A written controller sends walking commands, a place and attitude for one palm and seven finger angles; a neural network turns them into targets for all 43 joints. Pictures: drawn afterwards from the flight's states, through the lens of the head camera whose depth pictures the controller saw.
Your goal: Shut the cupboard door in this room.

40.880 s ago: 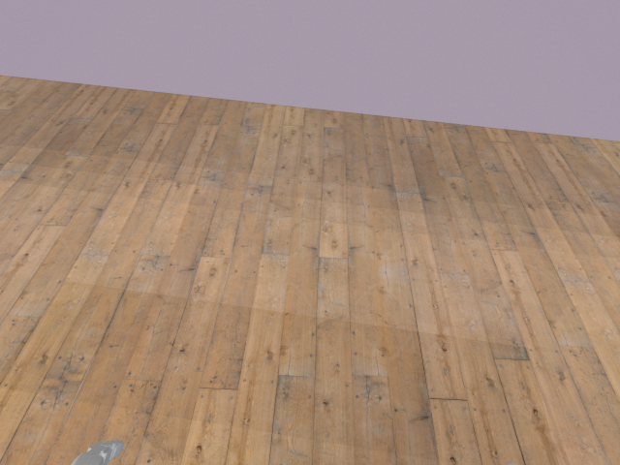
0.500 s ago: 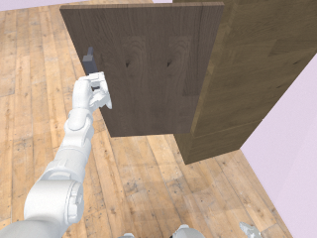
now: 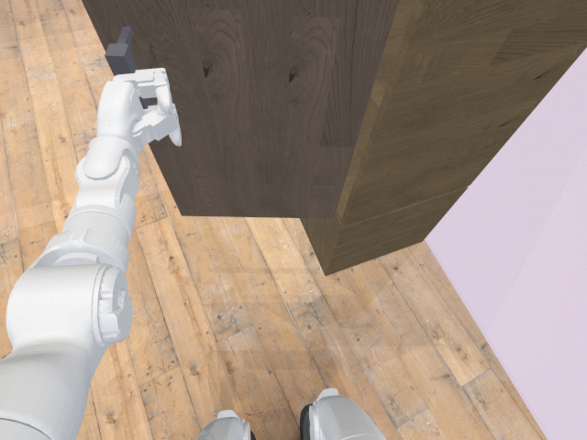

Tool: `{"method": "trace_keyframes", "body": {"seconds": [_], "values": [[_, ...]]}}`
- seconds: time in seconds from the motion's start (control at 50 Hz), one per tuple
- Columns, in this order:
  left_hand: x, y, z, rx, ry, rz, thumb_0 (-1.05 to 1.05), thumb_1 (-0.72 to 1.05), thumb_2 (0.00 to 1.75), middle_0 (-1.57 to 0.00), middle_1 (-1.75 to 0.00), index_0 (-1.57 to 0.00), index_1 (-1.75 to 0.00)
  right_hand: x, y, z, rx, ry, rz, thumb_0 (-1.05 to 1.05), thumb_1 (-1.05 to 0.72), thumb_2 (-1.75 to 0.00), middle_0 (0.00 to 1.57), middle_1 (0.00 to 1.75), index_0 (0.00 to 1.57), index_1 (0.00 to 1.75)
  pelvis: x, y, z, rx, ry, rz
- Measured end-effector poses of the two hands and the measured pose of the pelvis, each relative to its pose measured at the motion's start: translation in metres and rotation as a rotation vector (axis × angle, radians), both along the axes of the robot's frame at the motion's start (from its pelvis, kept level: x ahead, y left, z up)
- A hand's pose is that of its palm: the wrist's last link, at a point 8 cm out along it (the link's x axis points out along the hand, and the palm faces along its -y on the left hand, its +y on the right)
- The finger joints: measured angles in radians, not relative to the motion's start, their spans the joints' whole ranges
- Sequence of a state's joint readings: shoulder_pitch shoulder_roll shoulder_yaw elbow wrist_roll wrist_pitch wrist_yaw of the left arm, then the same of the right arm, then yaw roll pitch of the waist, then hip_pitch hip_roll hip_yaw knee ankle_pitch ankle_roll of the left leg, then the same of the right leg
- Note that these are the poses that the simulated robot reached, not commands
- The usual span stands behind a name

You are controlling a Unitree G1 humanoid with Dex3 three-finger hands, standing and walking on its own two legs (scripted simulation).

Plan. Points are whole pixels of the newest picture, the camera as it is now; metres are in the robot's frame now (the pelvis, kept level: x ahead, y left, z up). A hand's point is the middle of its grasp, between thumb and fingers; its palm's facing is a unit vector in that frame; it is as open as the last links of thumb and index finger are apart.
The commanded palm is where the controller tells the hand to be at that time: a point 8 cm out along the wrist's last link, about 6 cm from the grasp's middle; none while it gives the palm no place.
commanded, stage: push the door shut along its arc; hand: left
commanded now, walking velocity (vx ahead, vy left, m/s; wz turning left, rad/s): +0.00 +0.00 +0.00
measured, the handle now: (139, 85) +0.59 +0.16 +0.10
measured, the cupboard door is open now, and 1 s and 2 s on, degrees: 69 58 50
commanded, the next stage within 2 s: pull the fist back off the door in 1.06 s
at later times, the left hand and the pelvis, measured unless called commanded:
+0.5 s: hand (206, 81) +0.59 +0.06 +0.10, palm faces -0.27 -0.96 -0.01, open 3.1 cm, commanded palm +0.58 +0.12 +0.10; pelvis +0.02 +0.01 -0.01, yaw -2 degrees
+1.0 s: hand (215, 68) +0.61 +0.05 +0.11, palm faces -0.35 -0.94 -0.02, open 3.5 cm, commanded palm +0.63 +0.08 +0.10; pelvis +0.02 +0.00 -0.02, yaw +0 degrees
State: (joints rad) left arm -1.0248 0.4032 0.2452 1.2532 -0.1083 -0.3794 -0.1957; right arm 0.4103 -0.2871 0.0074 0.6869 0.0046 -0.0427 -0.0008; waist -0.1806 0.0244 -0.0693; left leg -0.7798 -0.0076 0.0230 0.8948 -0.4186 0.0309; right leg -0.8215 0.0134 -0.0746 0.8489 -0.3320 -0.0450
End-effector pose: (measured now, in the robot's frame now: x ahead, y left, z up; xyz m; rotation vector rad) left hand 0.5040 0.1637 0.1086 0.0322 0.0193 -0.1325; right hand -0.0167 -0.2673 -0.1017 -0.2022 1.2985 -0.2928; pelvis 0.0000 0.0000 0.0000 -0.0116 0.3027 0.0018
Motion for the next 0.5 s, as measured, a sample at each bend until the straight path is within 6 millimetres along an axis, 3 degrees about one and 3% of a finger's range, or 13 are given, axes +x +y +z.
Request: {"method": "trace_keyframes", "body": {"seconds": [0.32, 0.5], "values": [[0.054, -0.033, 0.000, -0.018, 0.017, -0.104, 0.02, 0.90, 0.90, -1.30, -1.50, -1.30, -1.50, -0.021, 0.013, -0.001, -0.008, 0.069, -0.043, 0.01, -0.91, -0.90, 0.20, 0.30, 0.20, 0.30, 0.007, 0.007, -0.010, -0.013, 0.084, -0.010], [0.079, -0.041, -0.002, -0.006, 0.060, -0.137, 0.02, 0.89, 0.90, -1.30, -1.50, -1.30, -1.50, -0.036, 0.023, 0.000, 0.010, 0.143, -0.090, 0.00, -0.91, -0.90, 0.20, 0.30, 0.20, 0.30, 0.016, 0.007, -0.011, -0.016, 0.111, -0.022]]}}
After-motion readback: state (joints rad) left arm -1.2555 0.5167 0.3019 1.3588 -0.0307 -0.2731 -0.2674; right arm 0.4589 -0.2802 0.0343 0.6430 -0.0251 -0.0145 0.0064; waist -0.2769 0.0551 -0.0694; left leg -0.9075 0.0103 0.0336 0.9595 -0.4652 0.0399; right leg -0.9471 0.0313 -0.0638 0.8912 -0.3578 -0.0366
